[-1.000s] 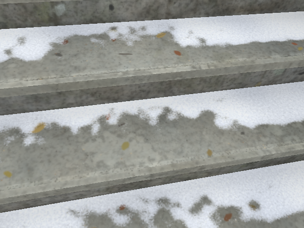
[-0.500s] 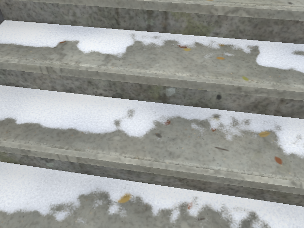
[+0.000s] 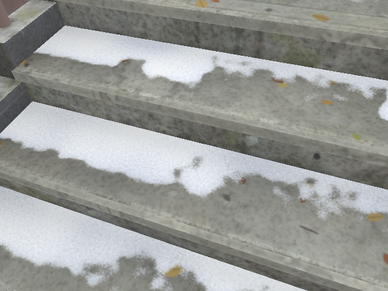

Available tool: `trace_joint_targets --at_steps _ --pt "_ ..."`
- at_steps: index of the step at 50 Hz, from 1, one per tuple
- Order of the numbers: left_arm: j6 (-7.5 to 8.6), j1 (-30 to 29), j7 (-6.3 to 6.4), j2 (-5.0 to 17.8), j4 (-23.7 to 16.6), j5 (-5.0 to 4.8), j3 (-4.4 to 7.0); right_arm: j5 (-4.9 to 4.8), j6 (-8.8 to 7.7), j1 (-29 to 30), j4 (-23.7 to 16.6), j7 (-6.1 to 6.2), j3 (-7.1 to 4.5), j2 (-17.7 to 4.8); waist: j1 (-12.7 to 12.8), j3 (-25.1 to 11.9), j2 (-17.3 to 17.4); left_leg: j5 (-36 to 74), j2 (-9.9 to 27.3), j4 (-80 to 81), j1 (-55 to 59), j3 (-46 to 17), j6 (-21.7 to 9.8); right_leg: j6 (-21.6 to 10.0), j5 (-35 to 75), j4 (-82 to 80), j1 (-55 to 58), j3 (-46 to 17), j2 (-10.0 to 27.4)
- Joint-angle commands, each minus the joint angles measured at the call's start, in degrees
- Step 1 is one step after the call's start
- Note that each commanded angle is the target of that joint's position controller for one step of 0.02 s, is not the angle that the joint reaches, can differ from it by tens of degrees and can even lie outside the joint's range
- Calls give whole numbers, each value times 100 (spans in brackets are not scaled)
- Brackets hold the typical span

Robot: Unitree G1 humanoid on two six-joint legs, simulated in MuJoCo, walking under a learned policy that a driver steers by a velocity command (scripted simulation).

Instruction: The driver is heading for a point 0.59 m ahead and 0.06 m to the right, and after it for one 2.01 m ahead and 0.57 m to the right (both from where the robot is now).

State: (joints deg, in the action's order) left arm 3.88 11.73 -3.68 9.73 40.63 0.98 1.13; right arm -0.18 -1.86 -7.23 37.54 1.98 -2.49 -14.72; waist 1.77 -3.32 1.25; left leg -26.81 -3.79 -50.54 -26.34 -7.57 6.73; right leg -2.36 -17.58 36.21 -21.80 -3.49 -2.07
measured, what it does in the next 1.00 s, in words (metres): climbs: left foot, then right foot 0.16 m higher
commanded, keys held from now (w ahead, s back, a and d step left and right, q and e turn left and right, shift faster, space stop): e+shift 0.04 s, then w+e+shift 0.40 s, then w+shift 0.04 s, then w+q+shift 0.42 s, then q+shift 0.10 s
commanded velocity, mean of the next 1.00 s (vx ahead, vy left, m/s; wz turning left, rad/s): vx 0.71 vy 0.00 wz -0.23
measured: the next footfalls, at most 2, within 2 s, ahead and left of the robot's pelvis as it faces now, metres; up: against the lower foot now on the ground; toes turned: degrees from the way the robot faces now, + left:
left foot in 0.32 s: +0.11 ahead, +0.14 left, +0.00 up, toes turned -15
right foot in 0.66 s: +0.31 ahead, -0.16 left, +0.16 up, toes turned -28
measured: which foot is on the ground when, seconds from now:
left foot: up 0.00-0.30, down 0.32-0.68, up 0.70-1.00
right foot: down 0.00-0.32, up 0.34-0.64, down 0.66-1.00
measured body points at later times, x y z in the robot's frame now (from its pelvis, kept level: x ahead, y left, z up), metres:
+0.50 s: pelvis +0.13 +0.02 +0.00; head +0.14 +0.03 +0.45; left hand +0.43 +0.14 -0.06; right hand +0.04 -0.21 -0.13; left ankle +0.07 +0.15 -0.73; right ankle +0.07 -0.08 -0.41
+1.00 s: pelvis +0.42 -0.12 +0.17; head +0.45 -0.13 +0.62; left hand +0.40 +0.13 +0.04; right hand +0.67 -0.35 +0.15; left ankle +0.60 -0.06 -0.30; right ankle +0.28 -0.15 -0.56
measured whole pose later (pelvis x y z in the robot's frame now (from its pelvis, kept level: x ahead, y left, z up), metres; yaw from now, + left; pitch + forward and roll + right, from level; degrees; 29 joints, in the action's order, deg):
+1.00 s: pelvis +0.42 -0.12 +0.17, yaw -12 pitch +4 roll +2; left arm 6.4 28.7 0.5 10.9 62.4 -0.2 1.2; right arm -0.3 -0.5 6.2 29.3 1.5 1.7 -4.5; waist -2.6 -1.3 -0.7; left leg -16.7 -3.4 -102.4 -77.1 4.7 -10.0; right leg -2.0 -15.4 15.3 1.6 16.8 1.9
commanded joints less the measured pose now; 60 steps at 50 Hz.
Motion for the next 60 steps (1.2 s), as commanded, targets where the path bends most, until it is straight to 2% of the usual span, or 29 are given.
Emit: trace_joint_targets --at_steps 1,5,11,13,14,16,17,18,21,24,27,30,33,35,36,38,40,43,48,50,51,52,53,54,55,56,57,58,60 --pt "201 29 187 1202 -487 150 445 143 -161 526 -677 290 -190 -567 52 -624 -1125 -436 -102 -3166 -1620 41 95 -1407 2872 -1342 1410 -2712 1679" --pt "103 794 238 723 -170 12 202 403 -154 380 -624 128 5 -63 -27 -83 -829 -93 213 -2142 -2448 459 -234 -1331 -1865 -2125 1502 -2682 977" --pt "140 -567 202 1070 -884 119 256 416 -204 -186 -501 -250 169 128 -507 -242 -812 341 210 -296 518 685 -314 -1134 -1194 -2192 -432 -2524 488" --pt "104 -765 174 1147 -1030 69 317 337 -233 -445 -409 -352 188 184 -570 -73 -717 747 225 1293 922 689 -356 -1343 -648 -1825 -117 -2846 529" --pt "-110 38 449 1437 -580 81 627 -70 -219 -260 -628 -133 -11 -143 -520 323 -1190 -428 -197 2472 1108 1492 -594 -1298 -566 -1560 -229 -2162 214" --pt "-50 -511 400 815 -906 -77 594 68 -351 -1568 -194 158 -210 -629 -1025 52 -12 1225 857 3194 3781 359 -780 -662 -472 1140 -2107 -1388 -371" --pt "72 -733 409 82 -1129 -181 376 235 -342 -1868 -243 190 -258 -1070 -1106 -279 1124 865 2418 3232 4503 -1588 -824 -384 -1513 3416 -3702 -435 -795" --pt "46 -340 401 252 -1344 -190 364 438 -298 -1406 -319 149 -421 -1464 -638 -809 1764 -966 3346 3975 4249 -3891 -1289 -307 -929 4874 -4427 -294 -132" --pt "-51 -1562 506 24 -1377 176 145 522 -547 -1481 359 -152 -42 -101 -651 580 -51 -838 2587 3646 3194 -1563 -1405 -422 -230 9376 -6133 -106 153" --pt "-166 -2276 504 -409 -1727 142 -100 418 -670 -2268 1339 -286 182 575 -395 1288 70 261 2173 3989 2449 -135 -1237 -642 -1057 9756 -6617 -420 81" --pt "-231 -3074 466 -452 -2271 109 -300 218 -680 -2101 1808 -290 166 407 -97 1496 82 1853 1411 5005 865 1129 -979 -724 -1169 7452 -5136 312 -33" --pt "-240 -2128 249 -68 -1884 -34 -321 -279 -597 -2108 1603 -12 180 -68 126 159 48 8278 1229 5236 358 1478 -1736 -553 -960 4166 -561 2120 -222" --pt "-330 724 432 631 -1300 6 129 -132 -884 -1373 1116 -189 -410 -1592 1543 -2073 1142 12294 2001 1204 2148 785 -1742 -729 -965 2378 1397 630 -302" --pt "-218 1427 539 1844 -684 138 628 -244 -1022 -706 426 -598 -444 -448 1390 -2313 -1431 2665 -219 -3665 -1150 -24 -1334 -1047 -2126 -1441 2922 -4506 1902" --pt "-136 713 456 1469 -661 168 623 -24 -918 -622 136 -517 -368 113 884 -2091 -280 2628 -50 -5817 -2174 -1048 -1360 -821 -2878 -1709 2504 -4829 2344" --pt "64 131 355 678 116 25 427 250 -753 -343 -264 -402 -136 796 16 -139 284 2943 413 -6672 -3060 -153 -1510 -759 -2458 -1376 845 -2865 2093" --pt "165 363 292 -293 911 151 146 206 -442 -822 -227 -389 136 1333 -660 461 62 2395 447 -7521 -3739 -206 -1706 -372 -1023 -1370 231 -980 1602" --pt "393 394 201 -489 1358 208 -33 -25 -116 98 -595 -191 364 1460 -786 1309 -117 1269 255 -7119 -4377 102 -1723 141 394 -2275 -487 821 1413" --pt "438 1017 332 246 1790 -100 -43 -64 181 1068 -1137 37 437 851 -1063 1440 -97 746 78 -4896 -3636 1541 -1694 181 3765 -3333 -704 2168 1074" --pt "374 904 713 995 1278 -446 64 -4 297 492 -644 -110 303 325 -1149 -434 -130 1248 -594 -3541 -16 2569 -1516 -222 8045 -2778 -632 2340 865" --pt "186 1511 -387 2320 1942 940 168 -104 802 697 -1741 -654 580 432 -2039 -1653 -2300 1944 -825 -3105 812 1848 -1534 -849 12931 -2088 -814 1455 2231" --pt "205 454 -473 3037 1386 684 546 -363 906 -378 -1247 -882 327 36 -2276 -1225 -1724 1457 -922 -1985 103 1779 -1642 -559 14611 -1273 422 1361 2462" --pt "180 -378 -407 2914 984 588 590 -163 943 -2323 -395 -766 155 -514 -2836 -1780 -843 2227 -1078 440 1029 1633 -1856 -323 13989 853 772 1374 2145" --pt "36 96 -457 2009 1237 888 467 121 1013 -4235 771 -421 57 -442 -2499 -2530 -193 4350 -654 1555 3353 -254 -2469 80 8338 3994 -877 1123 1639" --pt "-44 1979 -752 1202 1290 912 259 433 886 -3485 722 -476 100 -1165 -940 -4053 898 8615 784 1252 4357 -3757 -4394 11 1910 7163 -1841 -328 -104" --pt "-63 1150 -626 1295 818 241 391 538 619 -2645 637 -506 -82 -1147 -1146 -2329 -170 5194 1395 2573 3008 -4755 -3282 -196 1981 8261 -3327 -1373 -394" --pt "30 420 -352 911 496 149 285 207 320 -1744 867 -572 -28 -725 -892 -934 -18 3667 1136 2436 2071 -3654 -2896 -318 1681 9178 -4506 -1193 -553" --pt "35 172 -110 651 267 353 169 77 60 -1512 1309 -645 228 103 -390 -906 152 3378 787 2315 1886 -2874 -2720 -523 1280 9138 -5035 -1087 -429" --pt "-80 69 200 218 88 383 -104 423 -161 -1293 1950 -861 593 1130 424 -367 -419 3863 330 2329 538 -1485 -2266 -743 1117 8467 -4876 -637 53"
